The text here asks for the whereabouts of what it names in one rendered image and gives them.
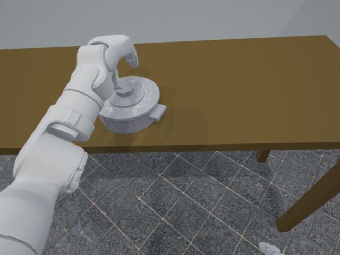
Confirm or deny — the robot left hand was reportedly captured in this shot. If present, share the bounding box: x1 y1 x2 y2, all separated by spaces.
87 35 139 90

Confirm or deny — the lid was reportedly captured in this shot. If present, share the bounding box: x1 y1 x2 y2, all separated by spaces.
99 76 160 122

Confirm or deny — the table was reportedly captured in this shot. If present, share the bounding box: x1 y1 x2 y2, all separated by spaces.
0 35 340 232

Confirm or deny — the left robot upper arm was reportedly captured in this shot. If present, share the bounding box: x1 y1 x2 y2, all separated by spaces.
0 132 88 255

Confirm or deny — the pot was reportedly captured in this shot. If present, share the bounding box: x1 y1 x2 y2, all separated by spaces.
99 104 167 134

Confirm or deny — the left robot forearm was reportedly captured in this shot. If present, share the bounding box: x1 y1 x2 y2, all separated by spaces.
13 40 119 178

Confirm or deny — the robot right hand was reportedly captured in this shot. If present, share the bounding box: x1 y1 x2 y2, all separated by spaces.
259 242 285 255

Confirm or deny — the knob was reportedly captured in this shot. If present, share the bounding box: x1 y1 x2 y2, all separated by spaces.
115 81 135 97

